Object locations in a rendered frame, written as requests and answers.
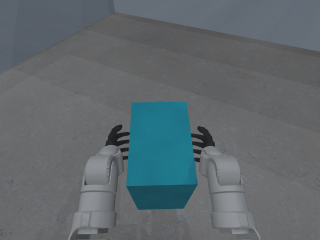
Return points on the robot right hand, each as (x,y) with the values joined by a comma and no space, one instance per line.
(206,138)

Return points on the robot left hand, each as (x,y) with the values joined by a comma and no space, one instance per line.
(114,136)

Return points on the robot left forearm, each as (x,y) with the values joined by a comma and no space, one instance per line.
(96,211)

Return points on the carton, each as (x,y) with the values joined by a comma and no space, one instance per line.
(161,171)

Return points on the robot right forearm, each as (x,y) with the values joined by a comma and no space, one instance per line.
(230,213)

